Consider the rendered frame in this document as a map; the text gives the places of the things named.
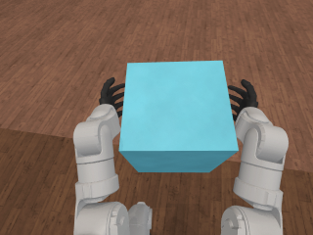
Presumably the carton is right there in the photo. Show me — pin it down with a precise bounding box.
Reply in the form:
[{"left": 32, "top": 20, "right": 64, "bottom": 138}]
[{"left": 118, "top": 60, "right": 239, "bottom": 172}]

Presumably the right robot hand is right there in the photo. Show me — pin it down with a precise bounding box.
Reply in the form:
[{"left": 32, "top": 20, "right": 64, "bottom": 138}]
[{"left": 228, "top": 79, "right": 258, "bottom": 121}]

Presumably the right robot upper arm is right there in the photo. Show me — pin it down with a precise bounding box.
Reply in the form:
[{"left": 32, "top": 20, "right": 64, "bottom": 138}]
[{"left": 220, "top": 206, "right": 283, "bottom": 235}]

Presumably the left robot hand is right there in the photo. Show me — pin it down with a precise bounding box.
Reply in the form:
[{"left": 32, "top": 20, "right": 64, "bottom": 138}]
[{"left": 99, "top": 77, "right": 125, "bottom": 117}]

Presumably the left robot forearm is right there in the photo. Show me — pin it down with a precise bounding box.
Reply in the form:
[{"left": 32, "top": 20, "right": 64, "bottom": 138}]
[{"left": 72, "top": 104, "right": 121, "bottom": 235}]

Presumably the left robot upper arm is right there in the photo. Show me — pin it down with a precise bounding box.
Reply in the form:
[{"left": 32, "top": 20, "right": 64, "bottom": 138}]
[{"left": 74, "top": 201, "right": 130, "bottom": 235}]

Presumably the right robot forearm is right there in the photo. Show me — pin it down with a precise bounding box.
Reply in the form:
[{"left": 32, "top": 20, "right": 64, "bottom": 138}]
[{"left": 233, "top": 107, "right": 289, "bottom": 235}]

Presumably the robot left thigh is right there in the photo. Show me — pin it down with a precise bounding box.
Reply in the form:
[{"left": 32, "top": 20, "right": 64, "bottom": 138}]
[{"left": 128, "top": 204, "right": 153, "bottom": 235}]

